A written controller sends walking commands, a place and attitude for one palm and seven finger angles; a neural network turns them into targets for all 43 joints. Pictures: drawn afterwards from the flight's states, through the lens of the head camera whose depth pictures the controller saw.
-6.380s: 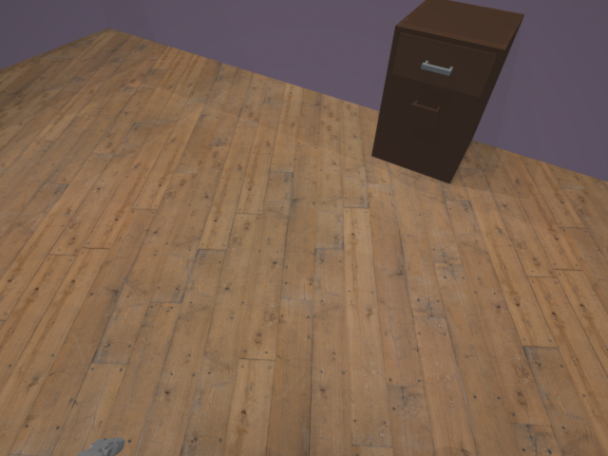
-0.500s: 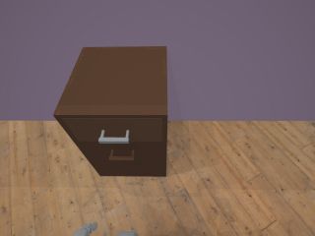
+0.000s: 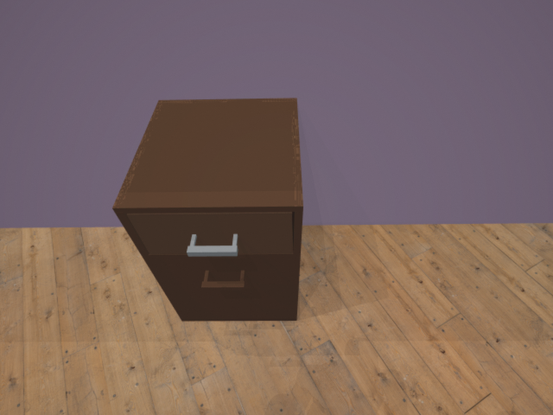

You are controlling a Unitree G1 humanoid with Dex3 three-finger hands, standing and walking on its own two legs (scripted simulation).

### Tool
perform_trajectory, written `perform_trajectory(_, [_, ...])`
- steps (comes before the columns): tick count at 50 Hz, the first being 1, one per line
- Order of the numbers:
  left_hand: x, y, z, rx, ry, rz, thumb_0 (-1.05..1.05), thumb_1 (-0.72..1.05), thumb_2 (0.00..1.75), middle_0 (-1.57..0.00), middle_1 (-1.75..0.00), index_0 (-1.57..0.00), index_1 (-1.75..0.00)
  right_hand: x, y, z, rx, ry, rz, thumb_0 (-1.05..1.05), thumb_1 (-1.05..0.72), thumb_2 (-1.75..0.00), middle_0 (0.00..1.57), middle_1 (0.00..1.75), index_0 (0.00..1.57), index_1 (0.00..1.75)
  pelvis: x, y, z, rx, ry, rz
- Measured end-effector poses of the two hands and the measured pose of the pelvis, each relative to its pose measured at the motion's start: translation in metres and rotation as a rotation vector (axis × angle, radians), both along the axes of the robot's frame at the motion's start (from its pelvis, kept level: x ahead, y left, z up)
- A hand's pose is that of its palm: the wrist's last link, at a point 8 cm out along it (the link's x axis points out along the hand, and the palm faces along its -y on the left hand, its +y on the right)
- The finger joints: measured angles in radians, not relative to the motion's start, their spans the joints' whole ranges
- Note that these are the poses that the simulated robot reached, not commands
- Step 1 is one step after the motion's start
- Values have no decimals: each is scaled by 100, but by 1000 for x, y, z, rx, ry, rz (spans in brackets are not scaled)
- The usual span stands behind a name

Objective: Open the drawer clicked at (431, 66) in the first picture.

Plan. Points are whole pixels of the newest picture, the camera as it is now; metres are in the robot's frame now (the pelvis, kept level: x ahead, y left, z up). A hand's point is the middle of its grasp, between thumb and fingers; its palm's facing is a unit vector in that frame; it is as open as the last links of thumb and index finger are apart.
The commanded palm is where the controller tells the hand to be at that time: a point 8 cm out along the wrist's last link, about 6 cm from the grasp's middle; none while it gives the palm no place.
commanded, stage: come to a stop and stand still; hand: left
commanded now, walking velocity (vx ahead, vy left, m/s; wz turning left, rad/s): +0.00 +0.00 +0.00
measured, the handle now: (213, 244) +0.52 +0.20 -0.21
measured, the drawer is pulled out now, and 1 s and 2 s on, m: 0.00 0.00 0.00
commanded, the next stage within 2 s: look again from close up in 1.16 s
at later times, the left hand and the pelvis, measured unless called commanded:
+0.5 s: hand out of the picture -0.02 +0.12 -0.17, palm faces +0.04 -0.98 -0.17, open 7.3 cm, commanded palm none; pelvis +0.00 -0.03 +0.00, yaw +0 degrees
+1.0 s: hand out of the picture +0.00 +0.11 -0.17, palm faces +0.06 -0.98 -0.17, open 7.4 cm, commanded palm none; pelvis +0.03 -0.04 +0.00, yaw +0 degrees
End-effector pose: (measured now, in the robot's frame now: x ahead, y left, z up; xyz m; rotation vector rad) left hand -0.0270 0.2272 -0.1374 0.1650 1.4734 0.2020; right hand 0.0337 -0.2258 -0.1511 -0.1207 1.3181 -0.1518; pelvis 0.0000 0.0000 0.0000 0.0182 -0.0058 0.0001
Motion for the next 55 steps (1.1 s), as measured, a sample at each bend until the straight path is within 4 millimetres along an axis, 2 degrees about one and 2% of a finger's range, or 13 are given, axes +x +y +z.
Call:
perform_trajectory(4, [-6, -15, 1, -18, -4, -7, 0, 91, 90, -20, -30, -19, -30, -18, -5, 0, 11, 29, -4, 0, -93, -90, 20, 30, 20, 30, -4, -6, 2, -1, -12, -1])
perform_trajectory(11, [0, -40, -4, -59, -35, -14, 0, 91, 90, -20, -30, -20, -30, -55, -8, 1, 24, 116, -11, 0, -92, -90, 20, 30, 20, 30, -8, -18, 3, -3, -17, 0])
perform_trajectory(17, [-1, -48, -5, -65, -26, -10, 1, 92, 90, -20, -30, -20, -30, -80, -6, 1, 37, 182, -32, 0, -91, -90, 19, 30, 20, 30, -7, -25, 3, -4, -11, 1])
perform_trajectory(22, [2, -53, -5, -62, -22, -3, 1, 92, 90, -20, -30, -20, -30, -88, -4, 1, 49, 215, -39, 0, -91, -90, 19, 30, 20, 30, -3, -29, 2, -4, -6, 4])
perform_trajectory(28, [6, -57, -4, -58, -22, 3, 0, 92, 90, -20, -30, -20, -30, -78, -4, -1, 59, 207, -39, 0, -91, -90, 19, 30, 20, 30, 5, -33, 2, -2, -4, 4])
perform_trajectory(36, [14, -63, -5, -59, -28, 9, 0, 92, 90, -20, -30, -20, -30, -45, -9, -3, 53, 145, -22, 0, -91, -90, 20, 30, 20, 30, 15, -37, 1, 0, -4, 4])
perform_trajectory(43, [19, -67, -7, -61, -31, 20, 0, 91, 90, -20, -30, -20, -30, -25, -22, -3, 23, 123, -6, 1, -92, -90, 20, 30, 20, 30, 23, -39, 0, 1, -5, 7])
perform_trajectory(55, [26, -64, -8, -56, -31, 23, 0, 91, 90, -20, -30, -20, -30, -7, -30, -1, -1, 101, 7, 0, -92, -90, 19, 30, 20, 30, 31, -41, 0, 0, -9, 9])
